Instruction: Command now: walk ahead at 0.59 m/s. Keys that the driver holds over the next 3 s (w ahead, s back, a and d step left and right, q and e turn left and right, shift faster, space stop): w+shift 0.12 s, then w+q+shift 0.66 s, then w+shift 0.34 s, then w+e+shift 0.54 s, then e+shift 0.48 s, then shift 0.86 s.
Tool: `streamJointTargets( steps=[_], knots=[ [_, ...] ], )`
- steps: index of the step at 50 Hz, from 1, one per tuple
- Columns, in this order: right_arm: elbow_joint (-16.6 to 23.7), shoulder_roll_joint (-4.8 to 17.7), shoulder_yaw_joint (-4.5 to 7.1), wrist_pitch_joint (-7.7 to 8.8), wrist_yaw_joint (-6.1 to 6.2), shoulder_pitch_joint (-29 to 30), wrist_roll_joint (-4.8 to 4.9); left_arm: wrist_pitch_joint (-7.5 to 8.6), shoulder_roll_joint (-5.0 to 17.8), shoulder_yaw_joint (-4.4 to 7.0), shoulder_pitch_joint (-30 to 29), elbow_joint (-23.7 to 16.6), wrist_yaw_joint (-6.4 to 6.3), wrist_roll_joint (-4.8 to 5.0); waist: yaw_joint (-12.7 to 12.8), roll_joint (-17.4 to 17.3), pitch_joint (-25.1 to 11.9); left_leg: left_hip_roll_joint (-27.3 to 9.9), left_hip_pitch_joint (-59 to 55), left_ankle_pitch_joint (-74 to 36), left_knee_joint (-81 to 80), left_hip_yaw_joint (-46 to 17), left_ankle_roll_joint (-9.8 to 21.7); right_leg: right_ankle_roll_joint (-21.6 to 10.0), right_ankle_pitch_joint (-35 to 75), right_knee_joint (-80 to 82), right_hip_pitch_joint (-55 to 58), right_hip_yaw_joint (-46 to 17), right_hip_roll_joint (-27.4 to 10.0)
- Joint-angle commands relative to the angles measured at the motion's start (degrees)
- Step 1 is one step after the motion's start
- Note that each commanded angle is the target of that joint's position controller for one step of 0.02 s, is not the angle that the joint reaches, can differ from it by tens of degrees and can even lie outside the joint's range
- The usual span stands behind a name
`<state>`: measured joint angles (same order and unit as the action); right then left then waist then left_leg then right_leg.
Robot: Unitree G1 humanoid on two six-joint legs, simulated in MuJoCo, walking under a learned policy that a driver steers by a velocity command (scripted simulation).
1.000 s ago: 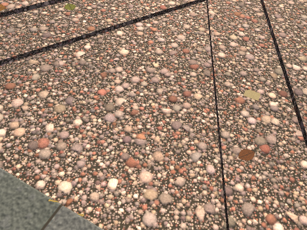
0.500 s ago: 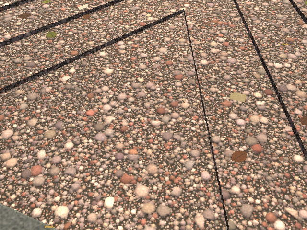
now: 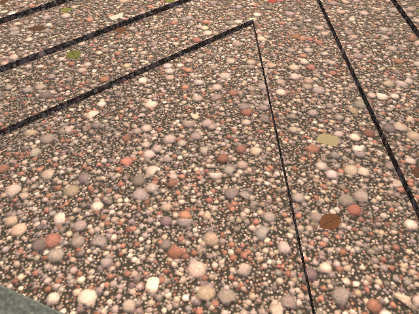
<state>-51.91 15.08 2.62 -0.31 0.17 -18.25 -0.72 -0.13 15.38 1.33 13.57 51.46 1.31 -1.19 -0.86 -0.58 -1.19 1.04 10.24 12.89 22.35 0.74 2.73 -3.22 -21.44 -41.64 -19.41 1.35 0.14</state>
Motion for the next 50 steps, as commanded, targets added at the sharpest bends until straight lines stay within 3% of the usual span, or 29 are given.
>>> streamJointTargets(
  steps=[1, 3, 4, 5, 6, 7, 8, 10, 16, 19, 24, 26, 27, 28, 29, 30, 31, 32, 33, 35, 37, 40, 43, 45, 46, 47, 48, 49, 50],
  knots=[
    [4.8, 9.2, 2.56, 1.92, -0.33, 8.4, 0.67, 1.76, 3.5, 0.77, -1.6, -3.7, 0.60, 0.26, 2.8, -7.3, 3.9, -12.3, 11.7, 18.9, -13.8, -11.8, 7.4, -0.2, 1.3, 7.3, 6.6, 2.5, -0.2],
    [5.1, 8.9, 2.70, 1.63, -0.46, 10.3, 0.65, 1.90, 3.5, 1.08, 6.5, -0.6, 0.09, 0.27, 6.4, -2.6, 3.7, -8.7, 20.3, 22.6, -5.5, -8.0, 6.3, 0.3, 6.2, 15.4, 19.7, 6.7, 2.7],
    [6.2, 6.1, 1.97, 1.86, -0.52, 12.4, -0.06, 2.51, 5.0, 1.69, 13.5, 1.5, -0.43, 0.07, 9.6, 3.8, 2.4, -5.4, 28.8, 21.9, 6.4, -4.9, 4.7, -0.5, 1.1, 18.3, 29.4, 0.9, -0.6],
    [8.8, -0.4, 0.11, 2.45, -0.68, 16.2, -0.44, 3.46, 9.1, 2.33, 19.4, 1.5, -0.98, -1.24, 12.5, 16.2, 0.6, 0.3, 36.0, 18.7, 29.5, 0.4, 2.5, -2.7, -17.4, 27.6, 31.7, -21.9, -16.6],
    [11.1, 0.2, 0.00, 2.95, -0.82, 15.8, 0.27, 3.42, 12.2, 2.91, 15.4, 0.3, -1.40, -1.35, 9.1, 13.1, 3.7, 2.3, 45.6, 11.9, 36.8, -6.3, 3.3, -8.8, -28.4, 34.0, 26.6, -40.7, -24.1],
    [11.0, 3.4, 0.57, 3.19, -1.04, 16.0, 0.44, 3.47, 11.6, 3.19, 11.1, -0.9, -1.62, -0.97, 6.5, 6.1, 6.2, -1.4, 47.5, 5.6, 40.4, -10.3, 3.4, -9.1, -26.2, 33.1, 24.6, -36.7, -23.9],
    [9.9, 4.9, 0.97, 3.48, -1.54, 13.6, 0.46, 4.08, 9.9, 2.84, 6.6, -2.7, -1.54, -0.51, 4.1, 4.0, 4.6, -2.5, 44.5, 0.6, 39.0, -11.3, 2.7, -6.8, -19.8, 32.4, 22.9, -30.1, -20.8],
    [8.1, 5.9, 1.67, 2.97, -2.32, 10.8, -0.32, 5.32, 8.3, 2.36, 3.9, -3.9, -2.03, 0.21, 2.3, 5.6, 2.9, -3.8, 39.0, -4.2, 37.4, -9.4, 0.4, -4.1, -10.7, 34.9, 20.4, -19.8, -16.9],
    [10.3, 3.7, 1.45, 0.78, -4.28, 17.8, -0.14, 7.23, 6.4, 2.08, 8.7, -1.8, -1.85, 0.20, 3.5, 3.8, 7.9, -3.5, 36.0, -15.1, 29.6, -3.4, -0.3, -2.4, 7.6, 39.8, 16.6, -0.2, -11.8],
    [11.5, 3.5, 1.10, 0.60, -5.93, 21.2, -0.70, 7.44, 6.8, 2.44, 10.5, -0.6, -2.14, -0.48, 4.3, 5.0, 9.0, -4.3, 31.5, -16.7, 25.9, 2.5, 1.1, -2.5, 11.5, 41.7, 17.5, 6.3, -12.0],
    [11.3, 4.5, 1.27, 0.66, -5.34, 20.3, -1.62, 6.85, 7.6, 3.08, 13.6, 2.2, -3.14, -1.48, 2.3, 3.8, 8.7, -5.1, 37.8, -9.3, 31.3, 5.1, 7.6, -1.4, 45.8, 28.9, 34.3, 13.5, -15.2],
    [8.6, 5.6, 2.17, 0.55, -4.69, 9.3, -1.29, 6.11, 9.3, 2.95, 7.3, 0.1, -3.34, -1.24, -5.5, 5.5, 3.4, 1.4, 13.3, -5.8, 33.3, 13.3, 9.6, -0.9, 77.6, 15.1, 21.9, 18.2, -13.9],
    [6.4, 6.2, 2.73, 0.76, -4.20, 0.7, -1.78, 6.08, 10.0, 2.98, 2.8, 0.2, -3.93, -0.63, -11.8, 7.0, 0.0, -1.1, 1.9, -15.6, 27.9, 7.4, 11.3, 0.9, 74.0, 4.8, 18.2, 17.2, -15.4],
    [2.3, 10.0, 4.75, 0.17, -2.86, -13.7, -2.16, 5.79, 12.8, 4.00, -3.5, -1.8, -3.05, 0.47, -18.7, 8.2, -5.1, 0.6, -15.3, -10.5, 28.3, 6.6, 12.2, 0.9, 75.0, -12.1, 8.7, 14.1, -16.3],
    [-1.3, 15.2, 7.34, 0.00, -1.28, -22.8, -0.99, 5.71, 13.5, 4.90, -10.5, -4.5, -1.61, 2.13, -23.7, -5.8, -8.7, 1.4, -34.1, -10.0, 22.1, 3.0, 15.4, 2.2, 49.4, -44.9, -8.8, 10.5, -8.4],
    [-1.9, 16.2, 6.88, 0.73, -0.21, -19.0, -0.50, 6.78, 7.0, 2.77, -10.4, -7.3, 0.09, 0.14, -17.6, -19.6, -1.1, -3.5, -35.7, -5.5, 9.2, -12.9, 20.1, 5.0, -7.3, -62.8, -33.7, 8.3, 1.8],
    [-0.1, 16.3, 5.69, 1.64, 0.45, -13.5, -1.04, 7.87, 5.8, 1.82, -11.3, -11.0, -0.35, -1.73, -10.9, -11.2, 2.3, -7.7, -28.6, -6.0, 2.2, -27.3, 18.6, 5.1, -7.9, -54.6, -39.3, 0.0, -0.9],
    [1.8, 14.0, 5.11, 1.21, 1.19, -8.4, -1.80, 8.20, 7.2, 2.22, -7.3, -9.4, 0.06, -1.75, -6.2, 0.0, 3.0, -11.0, -19.3, 7.5, -4.8, -34.5, 16.6, 5.2, -7.1, -44.8, -33.5, -2.8, -3.7],
    [2.9, 13.4, 5.18, 1.69, 2.16, -4.3, -2.23, 7.61, 7.3, 2.50, -5.5, -9.2, 0.64, -1.82, -2.0, 4.4, 5.4, -13.1, -6.7, 12.6, -4.0, -40.3, 18.0, 5.8, -7.0, -36.5, -26.6, -6.4, -6.0],
    [5.7, 10.9, 3.83, 3.89, 2.07, 5.5, -3.67, 6.02, 6.2, 2.34, -8.7, -9.8, 1.07, -2.64, 2.3, 10.4, 9.6, -8.3, 16.0, 14.3, -0.7, -29.8, 16.1, 7.4, -1.0, -23.3, -11.5, -3.9, -5.4],
    [3.1, 9.7, 3.90, 6.19, 3.08, 8.0, -1.37, 4.79, 3.6, 1.86, -7.7, -11.1, 1.06, -2.03, 5.9, 2.4, 6.9, -1.8, 29.0, 18.8, 2.3, -21.3, 12.4, 8.0, 26.3, -9.0, 6.3, -2.0, -4.0],
    [2.0, 9.2, 4.03, 6.85, 2.26, 6.3, -0.19, 5.11, 2.6, 1.10, -2.0, -8.2, 2.16, 0.15, 5.4, -0.1, 2.4, 1.3, 30.0, 18.1, 9.3, -14.9, 9.9, 6.1, 42.5, 0.5, 21.2, -0.3, -2.0],
    [-0.4, 6.1, 3.62, 5.70, 2.53, 0.6, -1.29, 6.15, 3.7, 1.67, 0.4, -5.9, 1.68, -0.41, 4.8, -0.9, 6.0, 3.1, 19.7, 15.7, 25.1, -12.2, 7.8, 5.3, 43.0, 15.7, 20.8, 1.3, -2.2],
    [1.3, 6.6, 3.69, 4.40, 2.45, 5.8, -0.87, 6.37, 6.3, 3.57, 18.3, 0.4, 0.68, -1.02, 14.1, 0.4, 1.7, 5.5, 17.6, 2.0, 55.3, -6.1, 7.2, 0.7, 48.9, 27.5, 30.3, -0.7, -6.1],
    [4.1, 4.0, 3.33, 4.19, 1.13, 10.3, -0.15, 6.05, 6.7, 4.01, 22.2, 1.9, 0.66, -1.55, 15.9, 5.7, 0.4, 9.0, 27.4, 20.4, 74.1, -3.9, 8.0, -1.4, 44.5, 28.5, 36.7, -6.1, -11.1],
    [8.6, -1.3, 1.75, 5.08, 1.17, 12.0, 1.63, 6.76, 4.6, 2.85, 24.1, 2.8, 1.34, -3.68, 12.5, 6.0, -0.9, 8.0, 40.8, 23.9, 81.5, -7.7, 8.2, 1.2, 53.9, 10.4, 43.4, -9.2, -13.6],
    [9.9, -4.0, 0.19, 5.72, 1.61, 3.6, 2.48, 7.58, 2.9, 1.83, 21.4, 2.7, 1.54, -4.39, 5.0, 12.4, -3.4, 4.1, 51.2, 19.2, 80.3, -9.6, 8.9, -0.7, 61.5, 5.1, 48.9, -17.8, -20.0],
    [8.5, -4.8, -0.60, 5.38, 2.51, 3.2, 0.91, 7.53, 2.3, 2.43, 22.0, 3.8, 1.37, -4.29, 5.0, 10.9, -3.7, 2.6, 58.4, 17.5, 87.7, -8.1, 9.0, -5.6, 48.8, 7.3, 46.8, -24.0, -21.9],
    [13.3, -3.0, -1.01, 4.84, 2.65, 7.3, -1.17, 9.00, 10.7, 4.69, 16.2, 2.7, -0.53, -2.58, 1.9, 14.4, -1.5, -2.2, 63.9, 12.3, 78.9, -15.3, 6.1, -12.4, 11.1, 21.7, 38.3, -42.0, -34.5]
  ],
)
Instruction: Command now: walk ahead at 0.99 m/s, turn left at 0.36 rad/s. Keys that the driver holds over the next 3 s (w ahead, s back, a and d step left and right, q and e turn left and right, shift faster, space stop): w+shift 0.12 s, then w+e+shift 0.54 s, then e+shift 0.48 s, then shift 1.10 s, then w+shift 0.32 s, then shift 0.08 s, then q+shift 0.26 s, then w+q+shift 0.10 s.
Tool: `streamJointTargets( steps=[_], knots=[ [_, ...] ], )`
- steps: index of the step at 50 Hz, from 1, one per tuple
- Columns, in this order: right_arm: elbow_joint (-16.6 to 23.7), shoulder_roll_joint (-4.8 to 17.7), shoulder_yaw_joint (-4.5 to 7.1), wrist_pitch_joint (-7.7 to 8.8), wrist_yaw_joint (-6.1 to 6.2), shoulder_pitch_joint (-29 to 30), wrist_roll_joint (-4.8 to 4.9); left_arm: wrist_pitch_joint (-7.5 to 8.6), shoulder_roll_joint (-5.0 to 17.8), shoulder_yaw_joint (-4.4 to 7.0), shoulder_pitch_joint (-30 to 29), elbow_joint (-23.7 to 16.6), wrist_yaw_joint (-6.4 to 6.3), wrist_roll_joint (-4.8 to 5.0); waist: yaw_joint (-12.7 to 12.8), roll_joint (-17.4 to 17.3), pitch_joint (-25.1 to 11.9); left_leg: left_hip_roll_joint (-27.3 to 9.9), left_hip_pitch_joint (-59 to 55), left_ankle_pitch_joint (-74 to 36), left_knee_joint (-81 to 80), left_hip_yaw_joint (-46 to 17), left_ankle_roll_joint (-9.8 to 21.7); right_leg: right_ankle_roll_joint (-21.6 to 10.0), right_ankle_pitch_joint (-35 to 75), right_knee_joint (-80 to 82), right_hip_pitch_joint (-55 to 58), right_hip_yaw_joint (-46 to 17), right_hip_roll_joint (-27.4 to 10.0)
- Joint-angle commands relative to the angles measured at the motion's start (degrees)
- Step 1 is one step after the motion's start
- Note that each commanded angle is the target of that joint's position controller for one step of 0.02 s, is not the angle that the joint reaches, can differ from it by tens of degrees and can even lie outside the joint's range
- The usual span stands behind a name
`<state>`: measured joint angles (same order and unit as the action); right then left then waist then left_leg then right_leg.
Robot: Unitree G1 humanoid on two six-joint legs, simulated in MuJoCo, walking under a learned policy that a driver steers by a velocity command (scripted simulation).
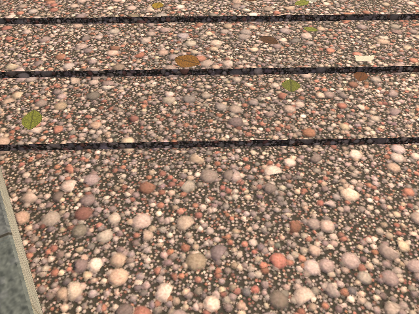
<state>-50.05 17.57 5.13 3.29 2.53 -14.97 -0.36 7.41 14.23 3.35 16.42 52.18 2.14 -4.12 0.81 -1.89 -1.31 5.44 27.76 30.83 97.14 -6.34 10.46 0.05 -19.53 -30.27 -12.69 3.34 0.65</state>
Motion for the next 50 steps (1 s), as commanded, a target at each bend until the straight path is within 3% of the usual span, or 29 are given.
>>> streamJointTargets(
  steps=[1, 2, 4, 6, 7, 9, 11, 12, 13, 14, 15, 17, 22, 25, 27, 29, 31, 32, 33, 34, 35, 36, 37, 38, 40, 42, 45, 48, 50],
  knots=[
    [11.3, -0.3, -2.49, 0.77, -0.62, 12.5, -3.25, 2.06, 6.4, 1.10, 8.4, 2.3, -2.12, 0.82, -0.1, 3.3, 6.1, -10.0, 47.5, -8.8, -0.2, -9.0, -4.5, -15.5, -9.1, 18.1, 21.2, -45.7, -31.6],
    [14.1, 0.4, -2.58, 0.61, -2.21, 16.3, -3.31, 2.92, 6.3, 0.08, 6.2, 2.0, -2.76, 1.58, -0.9, 3.5, 13.4, -11.0, 42.7, -12.1, -11.1, -10.0, -6.5, -15.4, -5.7, 21.1, 7.9, -42.7, -30.0],
    [14.6, 0.6, -3.10, 0.43, -4.87, 19.0, -2.03, 2.74, 1.7, -1.41, 4.2, 2.9, -2.93, 2.01, -2.7, 0.5, 16.6, -10.5, 21.5, -21.5, -34.1, -4.6, -7.7, -9.6, 6.0, 24.3, -10.8, -19.1, -16.2],
    [14.6, -1.3, -3.94, -0.32, -7.12, 16.8, -1.69, 2.23, 6.4, -0.25, 2.3, 2.9, -2.30, 3.73, -4.9, 6.7, 11.7, -10.6, -2.3, -30.6, -45.7, 6.1, -6.0, -8.5, 13.2, 31.4, -19.3, -9.3, -12.4],
    [14.3, -2.1, -4.29, -0.42, -7.05, 19.0, -1.48, 2.02, 6.5, -0.06, 6.0, 4.1, -1.48, 4.96, -2.3, 4.7, 11.6, -9.1, -5.5, -30.6, -48.5, 10.5, -5.2, -8.9, 22.7, 33.2, -15.3, -7.8, -11.1],
    [14.2, -1.1, -4.12, 0.12, -5.81, 19.9, -1.17, 0.86, 7.5, 0.21, 10.2, 4.9, -0.95, 4.61, -1.8, 3.0, 9.4, -6.2, -4.7, -25.8, -56.4, 11.9, -3.5, -8.8, 48.7, 25.4, 1.3, -5.7, -11.8],
    [9.3, 2.5, -2.33, 1.10, -4.18, 3.9, -1.56, -0.66, 11.3, 1.02, 11.9, 5.3, -1.63, 3.30, -9.5, 6.3, -3.1, -1.8, -22.4, -20.1, -62.8, 11.1, -2.5, -7.4, 65.1, 0.7, 7.8, -4.2, -11.3],
    [6.1, 6.1, -0.81, 1.51, -3.15, -7.4, -2.16, -1.03, 11.7, 1.27, 10.2, 4.3, -1.93, 3.44, -15.2, 6.8, -9.8, -6.7, -38.9, -20.0, -63.5, 5.9, -2.2, -6.4, 53.4, -16.3, -2.0, -3.9, -8.9],
    [4.6, 11.3, 0.34, 1.94, -2.18, -14.3, -3.63, -1.11, 3.6, 0.00, 10.8, 2.1, -1.69, 2.42, -13.7, -4.5, -17.6, -22.2, -51.4, -5.5, -63.3, -10.8, -2.7, -6.6, 1.9, -39.0, -14.7, -4.3, -2.7],
    [5.2, 11.8, 0.33, 1.79, -2.50, -12.6, -3.61, -1.07, 1.8, 0.07, 16.9, -0.2, -1.73, 6.65, -8.8, -11.8, -25.1, -32.7, -54.1, 0.5, -77.0, -37.4, -0.9, -7.0, -4.4, -52.8, -24.5, -8.9, 0.2],
    [5.2, 8.0, 0.03, 1.75, -2.61, -6.8, -3.08, -1.58, 4.5, 0.79, 11.2, -0.8, -2.43, 5.96, -7.1, -5.0, -13.9, -29.7, -45.7, -1.2, -79.8, -31.3, -1.6, -7.1, 2.9, -53.4, -30.1, -7.7, -2.9],
    [4.3, 2.3, -1.27, 2.77, -2.76, -1.0, -2.99, -2.43, 2.4, 0.64, 6.9, -0.5, -1.67, 4.62, -4.0, 0.2, -1.0, -24.7, -31.1, -17.7, -80.8, -14.5, -2.0, -6.5, 6.5, -47.8, -29.2, -7.3, -6.0],
    [-0.5, -2.3, -2.42, 4.13, -2.13, -3.9, 0.19, -6.72, -0.7, 0.81, 1.0, -3.1, 0.45, 3.11, 0.5, -1.9, 4.2, -18.2, -26.1, -37.4, -85.2, 7.1, -6.9, -5.3, 8.5, -42.9, -31.1, -4.4, -8.1],
    [-1.4, -2.0, -2.51, 4.64, -1.84, -4.3, -0.15, -6.46, -1.2, -0.53, -7.3, -7.7, 1.39, 2.90, 1.1, -3.4, 7.8, -15.9, -22.7, -48.0, -88.1, 16.5, -8.2, -5.7, 17.7, -33.8, -30.0, 0.3, -7.0],
    [-0.8, -1.1, -2.74, 4.57, -1.26, -1.9, -0.61, -6.55, 0.4, -0.90, -9.5, -8.2, 2.13, 3.81, 1.7, -0.8, 7.2, -11.8, -21.6, -56.7, -89.0, 22.0, -10.3, -7.2, 22.4, -24.4, -22.9, 4.7, -3.2],
    [-1.3, 3.3, -2.20, 4.84, -0.48, -4.8, -0.05, -6.38, 2.1, -1.29, -11.7, -10.4, 2.55, 3.14, 2.9, -1.8, 8.3, -15.5, -23.3, -82.5, -83.9, 23.3, -11.1, -8.9, 22.7, -15.8, -16.3, 9.6, 0.2],
    [-0.3, 7.3, -1.31, 3.93, 0.81, -3.9, -0.42, -6.92, 5.5, -0.48, -5.2, -8.7, 2.09, 2.92, 7.1, -4.6, 3.3, -17.9, -27.3, -94.6, -74.9, 22.5, -11.4, -10.6, 19.5, -13.9, -7.5, 10.2, 3.2],
    [0.7, 8.8, -0.87, 3.07, 1.28, -1.7, -0.81, -7.06, 8.6, 0.63, 3.7, -6.5, 1.88, 2.66, 12.0, -4.5, -0.8, -19.0, -26.4, -99.3, -63.1, 21.6, -11.0, -12.1, 17.7, -13.5, 1.6, 9.3, 4.7],
    [2.1, 10.1, -0.40, 2.12, 1.20, 2.0, -1.26, -7.18, 11.3, 2.18, 16.4, -2.7, 1.22, 2.76, 17.9, -3.7, -5.8, -19.4, -21.5, -96.1, -45.8, 19.7, -10.4, -14.8, 15.6, -11.3, 13.9, 5.1, 4.2],
    [2.3, 8.9, -0.07, 1.34, -0.22, 3.9, -0.57, -6.78, 12.4, 3.34, 20.5, -0.5, 0.02, 3.84, 18.6, 5.8, -5.4, -10.7, -12.6, -50.7, -19.4, 20.5, -10.4, -18.1, 20.4, -1.6, 22.1, -0.5, 1.6],
    [5.4, 0.9, -2.29, 2.15, -1.28, 4.0, -1.76, -7.00, 15.4, 3.87, 14.3, -0.7, -1.02, 4.53, 10.3, 17.4, 0.7, -1.7, 7.4, -1.6, 0.9, 16.9, -11.1, -19.0, 42.3, -8.3, 24.2, -11.6, -3.2],
    [11.0, 0.9, -2.88, 3.11, -1.27, -2.3, -0.49, -6.78, 19.7, 4.47, 11.6, -3.3, -1.01, 2.99, 4.6, 15.1, -11.1, -2.1, 18.5, -0.1, 6.4, 5.0, -12.4, -29.8, 44.6, -0.9, 35.0, -33.9, -13.0],
    [11.4, 2.7, -3.51, 4.21, -1.23, -1.3, -1.00, -6.74, 17.5, 4.43, 8.6, -5.5, -1.49, 2.64, 4.1, 5.9, -9.1, -4.2, 21.5, -2.3, 0.6, 1.0, -11.6, -29.8, 31.6, 8.8, 30.6, -43.7, -16.8],
    [10.7, 4.0, -3.33, 4.39, -1.22, 0.0, -1.13, -6.63, 14.0, 3.58, 5.2, -5.8, -2.02, 2.57, 1.0, -1.3, 1.0, -6.4, 20.9, -5.2, -6.0, 1.0, -11.9, -27.2, 30.4, 12.2, 19.2, -40.4, -15.5],
    [10.5, 4.2, -3.22, 2.18, -1.04, 0.3, -2.58, -5.74, 12.4, 2.73, 0.3, -7.3, -2.29, 3.30, -3.7, -5.8, 6.3, -9.6, 12.0, -6.0, -16.4, 2.0, -13.9, -23.4, 45.6, 12.6, 2.8, -30.9, -11.8],
    [12.4, 3.3, -3.59, -0.26, -0.91, 2.8, -2.73, -4.70, 12.5, 2.50, -0.3, -7.4, -1.88, 3.84, -4.8, -4.9, 5.2, -10.2, 2.2, -7.8, -30.3, 4.2, -15.5, -20.0, 55.0, 12.9, -7.5, -22.4, -5.6],
    [14.6, 0.8, -4.56, -0.72, -1.09, 6.7, -1.00, -5.07, 13.2, 3.32, 0.1, -7.6, -1.79, 3.98, -2.9, 0.1, -0.8, -6.6, -4.7, -20.8, -47.0, 6.7, -14.4, -14.2, 60.5, 6.9, -6.4, -15.9, 2.1],
    [15.9, 0.9, -4.99, -0.79, -0.91, 10.2, -0.26, -6.94, 12.1, 3.70, 1.8, -8.1, -1.77, 4.18, 0.6, 4.3, -3.9, -2.7, -8.8, -29.1, -58.4, 7.3, -13.3, -8.7, 49.8, 2.0, -3.2, -17.3, 4.9],
    [15.5, 2.7, -4.56, -0.13, -0.61, 8.1, -0.53, -7.72, 12.0, 3.98, 0.9, -9.3, -2.06, 3.75, -0.1, 5.7, -3.9, -1.4, -13.3, -30.3, -65.6, 4.6, -12.7, -6.5, 40.6, -3.4, -2.6, -22.3, 4.7]
  ],
)
Over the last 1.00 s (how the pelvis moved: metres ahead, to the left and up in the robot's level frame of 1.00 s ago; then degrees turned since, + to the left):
0.63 0.15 -0.17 36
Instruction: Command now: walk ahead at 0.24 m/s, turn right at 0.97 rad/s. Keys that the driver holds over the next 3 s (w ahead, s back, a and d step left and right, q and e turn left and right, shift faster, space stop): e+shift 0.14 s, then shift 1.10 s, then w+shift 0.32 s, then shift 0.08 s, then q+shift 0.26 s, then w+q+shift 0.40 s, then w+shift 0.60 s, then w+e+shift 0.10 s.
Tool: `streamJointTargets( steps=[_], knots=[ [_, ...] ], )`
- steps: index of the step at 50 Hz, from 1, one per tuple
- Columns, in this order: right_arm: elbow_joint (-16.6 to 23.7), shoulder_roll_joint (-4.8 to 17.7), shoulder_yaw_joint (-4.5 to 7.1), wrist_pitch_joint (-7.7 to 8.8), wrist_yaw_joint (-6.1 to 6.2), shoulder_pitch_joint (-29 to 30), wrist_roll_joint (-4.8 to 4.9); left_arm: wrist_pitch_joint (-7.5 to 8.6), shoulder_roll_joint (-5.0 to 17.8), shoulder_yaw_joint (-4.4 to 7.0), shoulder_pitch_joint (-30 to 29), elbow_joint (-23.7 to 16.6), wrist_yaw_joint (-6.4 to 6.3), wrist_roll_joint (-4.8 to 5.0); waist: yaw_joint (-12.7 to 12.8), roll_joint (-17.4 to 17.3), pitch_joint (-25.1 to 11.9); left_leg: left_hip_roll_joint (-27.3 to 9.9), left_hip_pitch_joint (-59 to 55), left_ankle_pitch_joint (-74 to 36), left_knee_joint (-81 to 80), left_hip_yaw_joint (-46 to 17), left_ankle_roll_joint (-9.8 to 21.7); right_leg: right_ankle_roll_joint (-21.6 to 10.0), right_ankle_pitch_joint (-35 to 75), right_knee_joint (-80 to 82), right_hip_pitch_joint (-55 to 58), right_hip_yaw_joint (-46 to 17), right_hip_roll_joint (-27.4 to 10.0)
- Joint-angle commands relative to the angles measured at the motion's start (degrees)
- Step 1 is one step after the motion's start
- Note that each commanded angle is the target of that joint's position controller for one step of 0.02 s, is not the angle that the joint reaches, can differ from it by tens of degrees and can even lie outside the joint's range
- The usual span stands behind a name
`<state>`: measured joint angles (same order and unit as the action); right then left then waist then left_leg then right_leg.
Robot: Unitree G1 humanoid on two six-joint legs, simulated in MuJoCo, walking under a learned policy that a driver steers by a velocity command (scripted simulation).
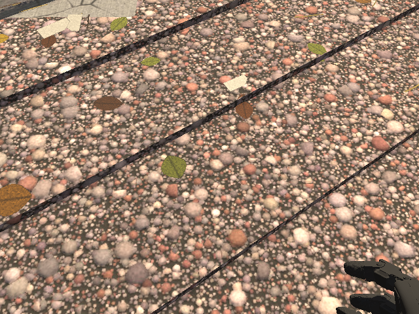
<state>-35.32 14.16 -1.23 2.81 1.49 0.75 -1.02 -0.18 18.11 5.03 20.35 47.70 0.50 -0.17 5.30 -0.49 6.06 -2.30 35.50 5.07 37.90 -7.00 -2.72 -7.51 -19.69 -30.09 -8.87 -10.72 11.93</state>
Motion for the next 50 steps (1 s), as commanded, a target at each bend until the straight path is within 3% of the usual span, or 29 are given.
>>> streamJointTargets(
  steps=[1, 2, 3, 4, 5, 6, 7, 8, 10, 13, 17, 19, 20, 21, 22, 23, 25, 27, 30, 32, 34, 35, 36, 37, 38, 39, 42, 45, 50],
  knots=[
    [-0.7, 7.2, 2.24, 0.97, 0.68, -11.8, -0.14, -0.10, 8.4, 2.41, -5.2, -6.0, -0.63, -0.26, -7.2, 4.2, -11.7, 6.3, -25.3, -7.6, -10.8, 4.6, 1.1, 2.5, 37.7, -8.8, -6.7, -9.5, -6.3],
    [-2.6, 9.0, 2.74, 1.88, 1.12, -18.3, -0.69, 0.44, 7.3, 2.17, -6.4, -7.1, -0.67, 0.30, -10.2, 2.6, -13.1, 2.4, -32.9, -14.4, -14.9, 2.2, 2.5, 4.5, 32.4, -18.1, -9.2, -7.9, -4.3],
    [-2.4, 13.1, 3.34, 2.29, 1.60, -22.7, -1.14, 0.82, 1.2, 0.64, -3.0, -9.3, -1.00, 0.79, -9.4, -8.5, -19.7, -16.3, -44.8, -37.3, -11.7, -12.1, 6.3, 6.1, -6.6, -35.6, -17.2, -0.6, 0.3],
    [-0.5, 14.5, 4.11, 1.20, 1.29, -19.3, -0.92, 0.46, 2.5, 0.70, 7.1, -10.5, -1.37, 0.85, -3.0, -16.7, -28.8, -29.8, -47.3, -46.5, -12.6, -30.4, 15.8, 7.0, -22.6, -45.5, -21.9, 3.8, 0.7],
    [1.1, 11.7, 4.31, 0.21, 1.41, -14.1, -0.65, -0.82, 4.9, 0.88, 8.7, -7.7, -1.59, -1.24, -2.1, -9.6, -26.7, -28.8, -42.7, -33.6, -12.8, -30.7, 19.2, 7.4, -17.4, -51.0, -24.4, 5.3, -5.4],
    [2.1, 7.5, 3.30, -0.60, 1.89, -11.0, -0.40, -1.75, 6.3, 1.13, 2.6, -8.1, -0.91, -2.15, -3.8, -6.0, -21.1, -23.7, -36.4, -17.8, -15.1, -23.3, 18.7, 8.0, -12.3, -51.1, -25.6, 6.8, -7.5],
    [2.1, 4.9, 2.34, -1.51, 2.14, -9.0, -0.60, -2.56, 6.8, 1.42, -2.2, -9.2, -0.15, -2.15, -4.3, -3.8, -15.6, -18.1, -29.9, -8.9, -18.0, -14.2, 15.4, 8.9, -8.8, -48.2, -24.6, 7.1, -9.1],
    [1.4, 5.8, 2.44, -1.80, 2.35, -8.8, -0.86, -3.41, 6.1, 1.25, -4.1, -10.6, 0.74, -1.79, -4.3, -7.5, -12.6, -14.7, -25.7, -8.4, -19.5, -8.6, 13.9, 9.4, -7.2, -45.1, -23.0, 7.2, -9.9],
    [-0.9, 8.3, 3.58, -1.63, 1.43, -10.4, -1.32, -4.44, 3.6, 0.17, -2.8, -10.9, 1.54, -0.63, -3.6, -9.3, -10.7, -11.2, -20.7, -14.0, -19.9, -0.8, 13.0, 9.6, -6.7, -38.3, -17.8, 8.7, -9.1],
    [-2.1, 9.1, 4.33, -1.27, 0.33, -12.5, -1.23, -4.46, 2.0, -1.05, -3.5, -11.7, 1.44, -0.71, -3.6, -8.2, -13.2, -12.8, -20.3, -17.9, -19.0, 1.3, 14.3, 8.0, -7.8, -28.4, -12.4, 9.7, -8.8],
    [-2.5, 10.6, 5.06, -2.68, -0.73, -12.1, -0.89, -4.57, 2.6, -1.87, -5.7, -12.7, 1.49, -0.65, -4.0, -11.2, -12.2, -12.8, -17.0, -3.7, -20.3, 2.5, 13.5, 5.8, -6.0, -14.2, -5.1, 11.9, -8.8],
    [-3.0, 11.3, 5.41, -3.98, -0.89, -12.9, -0.07, -3.78, 2.2, -2.26, -3.0, -11.5, 1.58, -1.03, -2.5, -8.9, -10.7, -11.4, -12.7, 1.4, -17.6, 4.6, 10.6, 4.1, 0.4, -0.5, 2.7, 13.5, -7.9],
    [-3.9, 10.5, 5.53, -4.44, -1.08, -15.9, -0.10, -3.29, 3.1, -2.32, -3.0, -11.2, 1.51, -1.45, -2.9, -4.3, -8.9, -9.7, -8.9, 6.6, -14.1, 6.5, 7.1, 3.2, 2.5, 7.0, 5.8, 9.2, -9.4],
    [-3.0, 5.3, 4.47, -4.67, -1.76, -18.9, -0.44, -2.84, 6.2, -2.18, -4.1, -12.4, 1.13, -2.09, -4.6, 11.9, -9.1, -3.7, -2.7, 21.6, 0.4, 12.9, 2.3, 0.6, -3.4, 17.5, 7.8, -10.9, -24.8],
    [-0.9, 6.5, 4.67, -5.56, -0.61, -15.5, -0.40, -2.82, 12.5, -0.48, -7.0, -14.3, 0.50, -2.22, -3.2, 16.6, -4.3, 2.1, -2.0, 28.1, 6.9, 10.4, 0.9, -6.2, 3.3, 19.8, -7.7, -20.0, -34.3],
    [-1.5, 8.3, 5.26, -6.20, -0.60, -13.2, 0.01, -2.40, 8.2, -1.36, -8.4, -13.2, -0.03, -2.49, -4.1, 9.9, -2.5, -0.1, -7.4, 23.5, 12.8, 5.9, 1.2, -6.4, 8.3, 18.3, -10.8, -13.1, -30.0],
    [-4.6, 7.4, 5.33, -6.12, -1.28, -18.1, 0.87, -1.56, 4.2, -2.71, -14.7, -13.1, -0.39, -2.06, -8.8, 8.9, -3.2, 0.9, -10.8, 16.9, 14.4, 6.6, 1.8, -3.2, 16.5, 16.3, -10.5, -3.4, -22.8],
    [-6.9, 7.5, 5.45, -5.79, -1.42, -20.9, 0.11, -0.69, 2.2, -3.26, -14.4, -12.8, -0.96, -1.39, -8.5, 8.7, -6.4, 1.5, -12.8, 16.2, 15.0, 7.9, 1.8, -3.0, 28.9, 13.0, -5.5, 0.5, -20.7],
    [-6.4, 4.3, 4.23, -5.77, -1.51, -17.7, 0.64, -0.29, 1.6, -3.35, -10.5, -10.7, -0.91, -0.97, -6.0, 7.9, -7.6, 1.4, -15.2, 18.4, 4.7, 7.7, 2.0, -3.4, 30.4, 9.9, -0.2, -0.1, -21.6],
    [-6.4, 4.1, 3.96, -5.85, -1.04, -16.9, 0.85, -0.47, 2.3, -3.03, -8.9, -9.4, -1.06, -1.13, -4.8, 9.0, -7.8, 2.4, -17.9, 19.2, -2.5, 8.2, 2.3, -3.8, 29.0, 8.2, 0.8, -2.1, -22.3],
    [-7.7, 3.4, 3.57, -5.13, -0.41, -19.6, 0.72, -0.63, 2.4, -2.95, -9.8, -8.7, -1.45, -0.47, -6.9, 6.9, -8.2, 2.4, -26.3, 6.7, -16.7, 8.3, 3.1, -1.3, 26.2, 6.0, -2.1, -2.3, -21.2],
    [-7.9, 4.8, 3.61, -4.29, 0.07, -19.7, -0.08, -0.24, 0.9, -3.42, -8.7, -8.6, -1.64, -0.38, -6.3, 4.1, -9.0, -1.4, -31.5, 0.9, -19.7, 3.6, 3.5, 1.4, 21.8, 5.4, -5.4, -2.6, -19.9],
    [-7.8, 8.4, 3.97, -3.49, 0.38, -20.3, -0.81, 0.19, -0.6, -3.67, -6.1, -8.7, -1.49, -0.51, -4.0, -2.6, -10.0, -8.8, -34.3, -9.5, -19.1, -3.2, 4.9, 3.3, 15.4, 2.2, -7.7, 0.8, -16.1],
    [-8.1, 9.1, 4.22, -3.38, -0.07, -15.2, 0.41, -0.32, -1.8, -3.93, -5.9, -7.6, -1.30, -0.26, -2.2, -8.8, -7.0, -9.6, -24.3, -9.5, -18.3, -3.9, 7.9, 4.5, 8.1, 6.1, -3.5, 4.6, -11.9],
    [-7.5, 6.0, 3.51, -3.14, -0.60, -13.4, 0.53, -0.63, -0.1, -3.69, -7.3, -6.5, -1.30, -0.79, -3.4, -6.7, -5.9, -8.0, -21.5, -4.1, -19.4, -2.8, 7.3, 5.1, 9.3, 6.2, -0.4, 4.6, -12.4],
    [-7.8, 5.4, 3.28, -2.97, -0.79, -13.7, 0.49, -0.65, 0.7, -3.25, -8.3, -5.8, -1.15, -0.84, -4.5, -5.9, -5.8, -5.9, -21.3, 0.2, -19.7, -1.3, 6.0, 5.0, 11.3, 6.1, 0.4, 4.2, -12.6],
    [-9.4, 5.9, 3.47, -3.02, -0.22, -15.4, 0.63, -0.31, 0.8, -2.99, -8.1, -4.4, -0.94, -0.78, -5.3, -4.3, -5.1, -3.6, -22.8, 5.1, -19.6, 0.5, 5.2, 5.0, 14.2, 6.6, -1.4, 3.2, -13.8],
    [-10.3, 5.2, 3.43, -3.22, -0.07, -15.1, 0.48, 0.01, -0.1, -3.13, -7.3, -2.0, -1.42, -0.67, -5.7, -1.4, -4.3, -3.7, -23.4, 7.4, -19.6, 0.3, 5.8, 5.6, 12.9, 7.9, -3.2, 3.0, -13.8],
    [-12.5, 4.9, 3.50, -3.21, -0.02, -14.4, 0.39, 0.16, -0.2, -3.00, -6.0, 1.5, -1.73, -0.66, -5.8, -0.1, -4.1, -3.5, -23.6, 9.1, -20.0, 0.3, 6.2, 5.8, 12.3, 9.2, -3.5, 2.6, -14.1]
  ],
)
Over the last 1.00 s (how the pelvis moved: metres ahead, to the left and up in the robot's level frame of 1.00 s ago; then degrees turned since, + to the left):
0.85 -0.01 0.00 -38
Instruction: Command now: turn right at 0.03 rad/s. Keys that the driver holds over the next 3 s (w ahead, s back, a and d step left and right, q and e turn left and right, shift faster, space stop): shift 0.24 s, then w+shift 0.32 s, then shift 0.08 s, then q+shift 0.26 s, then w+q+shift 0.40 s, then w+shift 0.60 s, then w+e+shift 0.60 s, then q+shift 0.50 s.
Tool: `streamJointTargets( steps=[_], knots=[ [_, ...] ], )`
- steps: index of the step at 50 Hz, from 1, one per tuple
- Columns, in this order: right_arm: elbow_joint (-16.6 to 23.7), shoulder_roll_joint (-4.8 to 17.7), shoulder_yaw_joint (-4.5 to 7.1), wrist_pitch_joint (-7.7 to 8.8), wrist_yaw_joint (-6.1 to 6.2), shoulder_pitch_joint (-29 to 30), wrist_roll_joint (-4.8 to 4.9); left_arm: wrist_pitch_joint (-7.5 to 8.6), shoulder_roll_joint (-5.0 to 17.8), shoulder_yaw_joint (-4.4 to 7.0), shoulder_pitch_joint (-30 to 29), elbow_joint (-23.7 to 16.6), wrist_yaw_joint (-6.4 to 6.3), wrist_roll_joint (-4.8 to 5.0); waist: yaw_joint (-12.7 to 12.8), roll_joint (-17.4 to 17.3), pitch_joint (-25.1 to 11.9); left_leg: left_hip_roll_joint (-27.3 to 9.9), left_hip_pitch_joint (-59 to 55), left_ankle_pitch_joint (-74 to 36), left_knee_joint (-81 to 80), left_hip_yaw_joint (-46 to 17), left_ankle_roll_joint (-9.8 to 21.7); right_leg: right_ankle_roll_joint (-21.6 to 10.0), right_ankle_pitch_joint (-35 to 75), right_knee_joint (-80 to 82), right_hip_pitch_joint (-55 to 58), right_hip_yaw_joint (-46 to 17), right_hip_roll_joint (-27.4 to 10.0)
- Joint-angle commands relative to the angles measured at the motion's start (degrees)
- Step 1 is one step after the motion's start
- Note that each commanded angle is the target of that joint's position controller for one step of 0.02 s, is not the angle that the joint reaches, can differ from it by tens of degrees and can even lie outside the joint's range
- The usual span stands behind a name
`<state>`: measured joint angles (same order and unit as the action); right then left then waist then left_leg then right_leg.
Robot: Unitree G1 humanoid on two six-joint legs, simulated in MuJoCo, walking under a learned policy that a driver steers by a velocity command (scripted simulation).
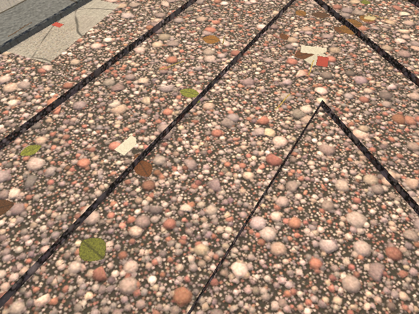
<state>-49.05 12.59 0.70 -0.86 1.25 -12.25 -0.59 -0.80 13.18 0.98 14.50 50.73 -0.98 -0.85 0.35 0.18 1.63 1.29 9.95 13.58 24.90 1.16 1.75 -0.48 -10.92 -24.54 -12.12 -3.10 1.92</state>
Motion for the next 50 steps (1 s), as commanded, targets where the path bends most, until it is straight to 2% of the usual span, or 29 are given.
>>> streamJointTargets(
  steps=[1, 12, 13, 14, 15, 17, 18, 19, 21, 23, 24, 25, 26, 27, 28, 29, 30, 32, 33, 35, 39, 41, 43, 45, 46, 47, 48, 49, 50],
  knots=[
    [0.7, 6.5, 1.57, 0.48, 0.21, -1.3, -0.05, 0.82, 4.8, 1.06, 0.1, -0.8, -0.30, 0.02, -0.8, -0.6, 0.3, -7.0, 1.9, 0.7, -7.1, -7.9, 1.8, -1.2, 3.4, 3.8, -0.2, -5.1, -4.2],
    [-5.7, 5.1, 1.25, 0.79, 0.30, -2.5, -0.03, 0.95, 4.1, 0.85, 2.4, 6.3, -0.80, 0.12, -0.5, -0.3, 0.8, -6.3, 2.2, 0.8, -7.8, -7.5, 1.6, -1.6, 2.2, 5.5, 0.6, -5.5, -5.0],
    [-6.5, 5.8, 1.57, 0.62, 0.22, -4.3, -0.03, 0.83, 4.2, 0.93, 3.9, 7.1, -0.76, 0.07, -0.6, -0.9, -1.7, -5.2, 1.3, 12.4, -7.9, -7.3, 2.2, -2.2, -9.1, 4.8, 0.7, -4.6, -3.5],
    [-6.4, 7.7, 2.25, 0.20, 0.00, -4.8, -0.20, 0.49, 5.8, 1.58, 4.1, 6.9, -0.53, -0.33, -0.8, -2.1, -0.3, -4.6, 2.9, 26.5, -7.6, -8.4, 3.6, -3.4, -23.8, 2.6, -2.7, -3.6, -1.7],
    [-6.3, 8.8, 2.70, -0.11, -0.38, -6.1, -0.43, 0.24, 6.7, 1.96, 2.3, 5.9, -0.04, -0.85, -1.8, -2.8, 3.4, -6.4, 4.4, 36.3, -9.5, -11.9, 5.4, -4.3, -31.3, 0.9, -8.8, -4.2, -1.6],
    [-7.1, 9.1, 3.44, 0.31, -0.45, -8.1, 0.13, 0.95, 1.7, 0.92, -5.0, 2.3, 1.15, -0.46, -3.4, -9.5, 7.0, -15.3, 1.0, 35.8, -18.6, -23.0, 9.2, -2.4, -12.3, -10.7, -15.8, 4.1, 0.3],
    [-7.5, 9.4, 3.96, 0.86, -0.44, -7.7, -0.21, 1.54, 2.3, 1.16, -5.6, 1.8, 1.57, -1.09, -3.2, -10.2, 5.8, -19.5, 2.0, 30.4, -21.7, -26.3, 10.7, -1.9, -7.4, -18.0, -15.4, 4.8, -1.8],
    [-6.9, 9.4, 4.19, 1.67, -0.52, -6.1, -0.43, 2.22, 3.7, 1.71, -4.5, 1.8, 1.90, -1.15, -1.5, -7.1, 3.8, -19.5, 1.6, 25.7, -21.9, -25.4, 10.7, -2.0, -8.2, -21.2, -15.6, 3.5, -3.2],
    [-5.2, 9.5, 4.41, 2.97, -0.86, 0.0, 0.11, 3.37, 2.9, 1.87, -0.5, 2.7, 2.60, -0.51, 2.2, -6.2, 1.9, -15.8, 5.1, 19.9, -20.3, -17.5, 8.5, -3.0, -9.2, -16.2, -8.6, 4.6, -3.5],
    [-4.5, 9.8, 4.80, 3.29, -1.00, 3.3, 0.68, 3.76, 2.2, 2.22, 5.1, 4.4, 2.38, 0.06, 5.2, -7.7, 2.8, -11.8, 12.8, 21.4, -16.9, -11.2, 7.6, -3.8, -9.3, -6.4, 3.6, 9.1, -1.2],
    [-4.3, 9.6, 4.98, 3.05, -0.96, 4.6, 0.66, 3.84, 1.7, 2.36, 10.2, 6.4, 1.88, 0.08, 7.4, -5.2, 4.2, -10.3, 18.4, 24.5, -11.7, -9.0, 7.8, -3.8, -6.2, -0.3, 10.9, 11.8, 0.2],
    [-3.7, 7.6, 4.62, 3.00, -0.98, 5.6, -0.04, 4.29, 2.4, 2.77, 15.9, 8.8, 1.20, -0.03, 9.3, 0.5, 4.5, -7.3, 26.0, 23.9, -1.3, -6.3, 7.2, -4.0, -8.8, 3.4, 19.7, 9.9, 0.2],
    [-1.9, 2.1, 3.18, 3.46, -1.36, 7.6, -0.58, 5.20, 5.5, 3.34, 21.9, 9.7, 0.51, -1.11, 11.3, 14.0, 1.6, -1.3, 34.2, 18.1, 21.6, 0.6, 5.2, -5.5, -23.7, 11.6, 25.8, -10.1, -13.2],
    [0.6, -0.6, 2.46, 4.20, -1.87, 8.1, -0.62, 5.56, 8.3, 3.25, 18.5, 7.7, 0.29, -1.53, 7.4, 13.1, 2.4, 1.6, 44.0, 12.4, 32.9, -2.0, 5.2, -9.3, -36.6, 18.5, 23.5, -32.1, -23.3],
    [1.8, 0.8, 2.51, 4.61, -2.50, 7.2, -1.08, 5.28, 10.5, 4.09, 15.1, 7.4, 0.13, -1.58, 4.6, 11.1, 3.6, -2.8, 46.5, 7.2, 37.7, -6.2, 5.9, -13.9, -43.7, 21.1, 17.3, -39.5, -28.0],
    [0.6, 4.5, 3.29, 4.97, -3.30, 6.8, -1.22, 5.86, 7.8, 3.55, 10.3, 5.8, 0.55, -1.16, 1.9, 3.8, 4.4, -5.5, 44.9, 1.8, 39.0, -6.2, 5.1, -12.8, -37.1, 20.2, 15.9, -32.3, -24.3],
    [-1.3, 5.4, 3.69, 5.24, -3.82, 4.1, -1.72, 6.60, 6.7, 3.26, 9.7, 5.7, 0.96, -0.78, 0.8, 1.4, 2.6, -6.2, 40.4, -0.2, 37.3, -5.0, 3.8, -11.4, -28.9, 20.5, 14.6, -24.8, -20.2],
    [-2.9, 4.6, 3.64, 4.49, -4.40, 3.5, -2.50, 7.56, 3.3, 2.09, 9.6, 6.3, 0.61, -0.42, 0.0, 2.0, 4.2, -6.5, 34.9, -3.7, 35.6, -1.5, 1.1, -9.4, -7.2, 20.4, 11.4, -12.6, -14.6],
    [-3.2, 3.2, 3.28, 3.88, -4.48, 3.2, -2.13, 7.74, 2.7, 1.80, 11.0, 7.4, 0.42, -0.47, -0.4, 2.8, 4.4, -5.7, 33.9, -4.5, 35.9, -0.2, 0.5, -8.7, 5.5, 19.0, 11.3, -7.0, -13.3],
    [-2.5, 1.2, 2.59, 3.14, -4.02, 5.6, -1.28, 7.75, 2.3, 1.55, 13.5, 8.7, 0.24, -0.68, -0.1, 3.5, 4.6, -3.4, 32.0, -5.1, 33.3, 0.7, 0.0, -7.4, 28.2, 15.1, 10.7, 1.5, -11.8],
    [1.3, -0.2, 1.27, 2.87, -3.59, 14.4, -0.88, 7.04, 2.8, 1.29, 11.5, 7.9, -0.88, -0.25, 1.2, 5.6, 4.7, -1.7, 23.1, -11.5, 16.7, 6.3, 0.9, -5.5, 37.8, 11.6, 8.2, 10.1, -10.4],
    [1.3, 1.3, 1.58, 2.79, -3.34, 11.6, -1.18, 6.80, 4.4, 1.72, 11.3, 7.9, -1.92, -0.04, 0.0, 7.3, 1.8, 0.1, 17.5, -10.8, 13.4, 8.0, 2.7, -5.0, 47.5, 5.0, 11.0, 11.4, -11.7],
    [-1.0, 3.9, 2.68, 3.07, -3.11, 2.1, -1.42, 6.32, 6.0, 2.57, 9.0, 6.9, -2.84, 0.16, -3.7, 7.5, -2.7, 2.8, 9.1, -8.2, 11.9, 8.5, 5.5, -4.5, 54.6, -7.7, 11.5, 12.2, -13.0],
    [-4.0, 7.2, 4.50, 3.85, -2.59, -9.9, -1.96, 5.77, 7.8, 3.55, 5.9, 5.0, -2.26, 0.62, -9.2, 4.0, -8.0, 3.0, -4.8, -15.3, 1.8, 4.5, 8.7, -2.0, 35.8, -32.4, 4.4, 13.2, -10.8],
    [-3.3, 12.6, 5.94, 3.54, -1.97, -8.8, -1.26, 5.80, 3.2, 2.80, 7.4, 2.8, -1.23, -0.83, -5.6, -7.1, -10.4, -9.8, -14.4, -29.5, 5.6, -12.7, 12.8, -0.3, -12.9, -50.6, -10.4, 13.3, -3.9],
    [-1.8, 17.6, 7.47, 2.25, -2.35, -8.6, -0.33, 5.29, 2.6, 2.77, 11.9, -0.2, -0.38, -0.16, -3.5, -13.0, -20.7, -19.6, -25.4, -15.1, -2.1, -42.1, 25.5, 0.3, -24.3, -65.2, -24.1, 1.7, 2.7],
    [0.1, 15.8, 7.31, 0.78, -1.90, -5.1, 0.06, 5.86, 4.5, 2.61, 7.5, -1.4, 0.49, -1.43, -3.7, -6.2, -16.3, -19.5, -20.8, 20.2, -11.4, -45.9, 24.8, -0.5, -18.3, -63.9, -31.7, -2.5, -1.2],
    [0.8, 11.1, 6.23, 0.20, -1.54, -1.8, 0.35, 6.48, 6.8, 3.05, 0.8, -3.0, 1.26, -1.82, -3.7, -1.3, -5.7, -17.9, -10.7, 33.5, -16.0, -42.1, 21.8, -0.7, -13.4, -58.2, -34.0, -1.8, -3.7],
    [1.0, 8.9, 5.63, 0.34, -1.47, 0.0, 0.19, 6.62, 7.2, 3.45, -1.7, -3.6, 1.44, -1.95, -1.6, 2.2, -1.9, -15.6, -3.5, 30.2, -18.3, -39.1, 18.9, -0.2, -10.4, -52.0, -31.3, -1.5, -5.3]
  ],
)
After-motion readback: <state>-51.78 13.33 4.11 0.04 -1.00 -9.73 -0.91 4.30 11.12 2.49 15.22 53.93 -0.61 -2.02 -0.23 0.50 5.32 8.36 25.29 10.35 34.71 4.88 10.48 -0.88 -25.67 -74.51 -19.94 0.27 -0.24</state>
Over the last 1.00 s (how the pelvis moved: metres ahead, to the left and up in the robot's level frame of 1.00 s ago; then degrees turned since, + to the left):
0.06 0.08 0.01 -19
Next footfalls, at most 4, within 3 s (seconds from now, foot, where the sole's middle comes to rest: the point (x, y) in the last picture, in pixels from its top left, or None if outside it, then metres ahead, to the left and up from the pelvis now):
0.90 left None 0.35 0.04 -0.78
1.38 right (239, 273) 0.65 -0.07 -0.76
1.84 left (137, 248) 0.73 0.28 -0.74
2.28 right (108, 152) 1.15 0.45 -0.70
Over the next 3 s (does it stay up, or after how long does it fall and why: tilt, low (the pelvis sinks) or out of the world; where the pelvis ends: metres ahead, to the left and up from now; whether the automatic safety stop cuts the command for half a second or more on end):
stays up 1.45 0.58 0.10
